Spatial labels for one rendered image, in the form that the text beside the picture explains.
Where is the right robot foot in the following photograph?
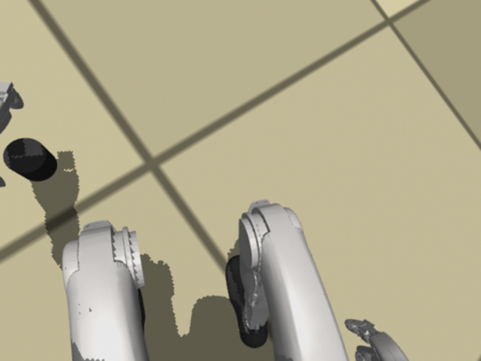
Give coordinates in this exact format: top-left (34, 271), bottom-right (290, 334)
top-left (225, 255), bottom-right (268, 348)

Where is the tin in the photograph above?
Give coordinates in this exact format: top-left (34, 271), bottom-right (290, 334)
top-left (3, 138), bottom-right (57, 181)

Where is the left robot hand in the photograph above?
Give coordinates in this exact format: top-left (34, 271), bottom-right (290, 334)
top-left (0, 82), bottom-right (24, 187)

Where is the right robot hand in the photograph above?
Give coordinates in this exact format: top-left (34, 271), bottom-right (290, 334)
top-left (345, 319), bottom-right (409, 361)

